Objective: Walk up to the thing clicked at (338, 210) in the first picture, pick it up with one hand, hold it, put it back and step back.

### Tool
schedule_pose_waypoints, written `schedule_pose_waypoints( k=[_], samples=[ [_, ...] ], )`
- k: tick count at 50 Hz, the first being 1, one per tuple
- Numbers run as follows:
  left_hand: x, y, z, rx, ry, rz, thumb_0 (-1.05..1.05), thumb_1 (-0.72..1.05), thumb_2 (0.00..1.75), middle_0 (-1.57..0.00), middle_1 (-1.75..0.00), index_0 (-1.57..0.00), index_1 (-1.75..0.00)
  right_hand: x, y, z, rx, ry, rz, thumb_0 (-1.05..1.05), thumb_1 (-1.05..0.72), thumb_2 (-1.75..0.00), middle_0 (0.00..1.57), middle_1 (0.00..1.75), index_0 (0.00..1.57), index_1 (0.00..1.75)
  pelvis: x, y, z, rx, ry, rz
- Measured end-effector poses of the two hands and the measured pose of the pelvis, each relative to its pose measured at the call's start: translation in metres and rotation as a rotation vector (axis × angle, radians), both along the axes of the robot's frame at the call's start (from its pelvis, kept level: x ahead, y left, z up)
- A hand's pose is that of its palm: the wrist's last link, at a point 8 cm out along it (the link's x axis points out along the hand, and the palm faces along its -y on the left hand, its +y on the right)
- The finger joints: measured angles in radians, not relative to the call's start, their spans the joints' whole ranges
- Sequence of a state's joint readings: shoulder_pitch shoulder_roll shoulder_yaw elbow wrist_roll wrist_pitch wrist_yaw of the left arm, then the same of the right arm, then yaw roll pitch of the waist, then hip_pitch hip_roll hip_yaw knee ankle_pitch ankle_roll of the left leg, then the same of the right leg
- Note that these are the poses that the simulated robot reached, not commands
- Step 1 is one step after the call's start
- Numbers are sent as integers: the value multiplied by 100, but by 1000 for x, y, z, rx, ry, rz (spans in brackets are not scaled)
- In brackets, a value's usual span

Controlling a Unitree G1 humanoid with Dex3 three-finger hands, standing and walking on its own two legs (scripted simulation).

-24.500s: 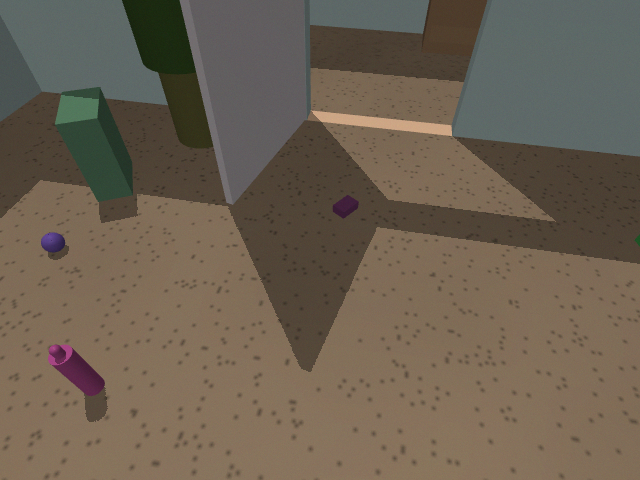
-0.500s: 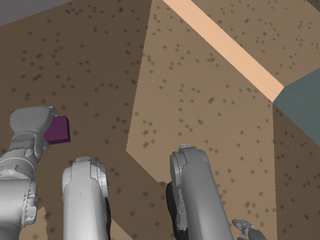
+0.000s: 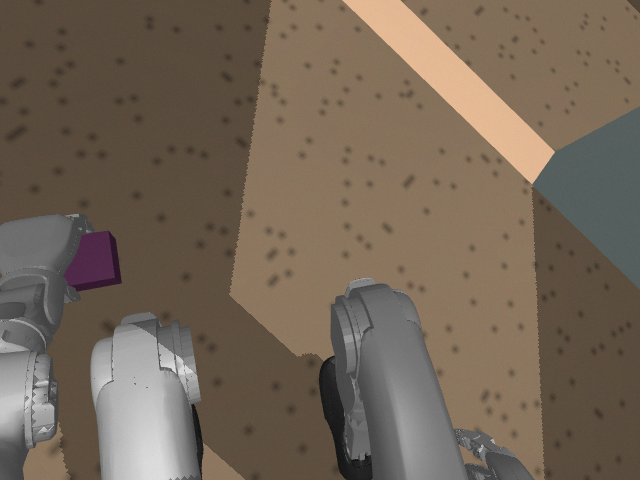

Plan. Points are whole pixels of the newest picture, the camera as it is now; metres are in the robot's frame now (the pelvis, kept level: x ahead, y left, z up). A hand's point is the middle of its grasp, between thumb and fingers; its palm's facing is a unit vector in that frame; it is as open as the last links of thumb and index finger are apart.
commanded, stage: rest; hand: left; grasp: from above
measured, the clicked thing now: (75, 264) +0.41 +0.26 -0.24
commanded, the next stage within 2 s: open in 1.22 s
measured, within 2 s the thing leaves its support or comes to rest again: rests again in 0.88 s
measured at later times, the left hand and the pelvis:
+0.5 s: hand (71, 268) +0.41 +0.27 -0.25, palm faces -0.46 -0.14 -0.88, open 9.5 cm; pelvis +0.01 +0.00 -0.02, yaw -2 degrees
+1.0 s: hand (81, 266) +0.41 +0.26 -0.27, palm faces -0.45 -0.11 -0.89, open 9.5 cm; pelvis +0.00 +0.01 -0.03, yaw -5 degrees
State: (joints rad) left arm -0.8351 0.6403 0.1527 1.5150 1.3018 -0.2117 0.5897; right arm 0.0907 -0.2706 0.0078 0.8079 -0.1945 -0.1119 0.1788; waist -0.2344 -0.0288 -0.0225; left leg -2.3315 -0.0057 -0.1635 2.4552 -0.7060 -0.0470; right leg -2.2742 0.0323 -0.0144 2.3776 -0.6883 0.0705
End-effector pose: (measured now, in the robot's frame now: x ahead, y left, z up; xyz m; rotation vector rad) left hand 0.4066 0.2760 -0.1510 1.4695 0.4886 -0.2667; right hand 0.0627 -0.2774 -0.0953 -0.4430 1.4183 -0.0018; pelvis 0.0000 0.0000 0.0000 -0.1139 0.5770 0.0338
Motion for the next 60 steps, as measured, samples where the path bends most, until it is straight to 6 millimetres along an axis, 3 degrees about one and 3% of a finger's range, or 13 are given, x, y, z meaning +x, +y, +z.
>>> schedule_pose_waypoints(
  k=[14,29,60],
  samples=[
    [9,-3,-24,-11,26,24,-1,5,40,-81,-37,-83,-35,-2,4,-14,47,40,47,0,-89,-89,20,30,20,29,5,-1,-14,-13,-18,-16],
    [6,-1,-46,-29,6,5,-1,5,40,-82,-37,-83,-35,-6,4,-9,28,54,87,0,-90,-89,20,30,20,29,5,4,-26,-41,-59,-25],
    [11,-9,-58,-26,-19,6,-1,8,38,-78,-39,-80,-37,-27,21,10,99,67,174,0,-90,-90,20,30,20,29,1,13,-25,-91,-100,-46]
  ],
)
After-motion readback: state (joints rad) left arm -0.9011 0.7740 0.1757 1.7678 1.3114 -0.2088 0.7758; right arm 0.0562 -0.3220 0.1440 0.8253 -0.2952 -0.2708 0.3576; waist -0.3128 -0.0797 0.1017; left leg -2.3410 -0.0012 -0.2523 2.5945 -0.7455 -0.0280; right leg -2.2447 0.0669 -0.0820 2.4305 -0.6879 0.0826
